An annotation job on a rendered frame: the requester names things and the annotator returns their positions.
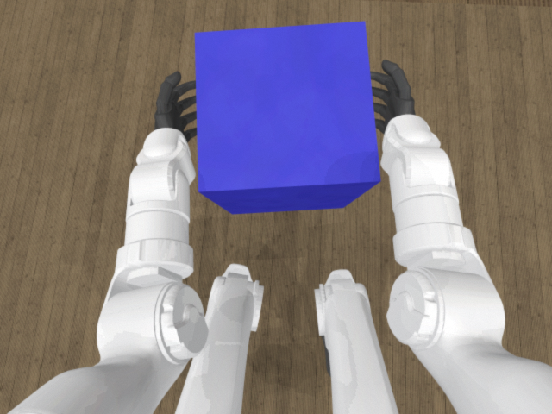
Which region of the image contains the robot thigh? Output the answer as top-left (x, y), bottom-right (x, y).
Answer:
top-left (175, 272), bottom-right (264, 414)
top-left (314, 279), bottom-right (398, 414)

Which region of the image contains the carton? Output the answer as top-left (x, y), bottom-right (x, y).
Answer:
top-left (195, 22), bottom-right (381, 214)

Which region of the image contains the robot left forearm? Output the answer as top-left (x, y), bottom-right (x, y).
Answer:
top-left (97, 128), bottom-right (196, 354)

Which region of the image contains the robot left upper arm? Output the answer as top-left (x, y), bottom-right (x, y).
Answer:
top-left (7, 281), bottom-right (209, 414)

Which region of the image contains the robot right upper arm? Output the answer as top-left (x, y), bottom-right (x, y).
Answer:
top-left (386, 267), bottom-right (552, 414)

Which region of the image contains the robot left hand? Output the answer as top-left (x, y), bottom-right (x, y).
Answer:
top-left (154, 71), bottom-right (197, 143)

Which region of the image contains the left robot thigh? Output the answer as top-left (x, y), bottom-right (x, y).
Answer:
top-left (175, 272), bottom-right (264, 414)

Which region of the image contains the robot right forearm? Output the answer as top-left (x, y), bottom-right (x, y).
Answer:
top-left (380, 115), bottom-right (505, 313)

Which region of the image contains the robot right hand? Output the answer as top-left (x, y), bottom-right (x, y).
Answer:
top-left (370, 60), bottom-right (416, 134)

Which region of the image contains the right robot thigh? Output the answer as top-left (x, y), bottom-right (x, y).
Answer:
top-left (314, 279), bottom-right (398, 414)

